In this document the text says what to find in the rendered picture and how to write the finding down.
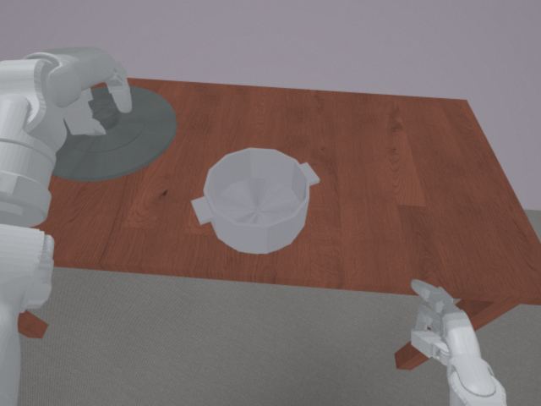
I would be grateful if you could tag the lid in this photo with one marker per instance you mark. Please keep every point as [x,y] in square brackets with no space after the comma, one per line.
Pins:
[140,137]

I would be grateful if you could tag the pot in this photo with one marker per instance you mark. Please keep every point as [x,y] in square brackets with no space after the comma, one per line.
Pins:
[256,199]

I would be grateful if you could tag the knob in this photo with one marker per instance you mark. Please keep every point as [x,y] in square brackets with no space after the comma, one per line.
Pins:
[106,112]

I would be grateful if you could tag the left robot forearm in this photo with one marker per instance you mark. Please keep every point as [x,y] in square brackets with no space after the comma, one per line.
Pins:
[35,94]

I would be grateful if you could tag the robot left upper arm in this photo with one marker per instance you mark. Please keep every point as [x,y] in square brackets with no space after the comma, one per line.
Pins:
[26,266]

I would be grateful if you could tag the robot left hand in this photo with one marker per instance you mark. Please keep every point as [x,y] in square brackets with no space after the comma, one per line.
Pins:
[93,66]

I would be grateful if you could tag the right robot forearm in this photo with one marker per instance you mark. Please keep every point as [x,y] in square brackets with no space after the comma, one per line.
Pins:
[472,383]

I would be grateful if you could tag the table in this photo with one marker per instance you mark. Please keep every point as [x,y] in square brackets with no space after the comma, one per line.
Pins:
[410,188]

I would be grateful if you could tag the robot right hand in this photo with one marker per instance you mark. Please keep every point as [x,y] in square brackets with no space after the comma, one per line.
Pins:
[451,333]

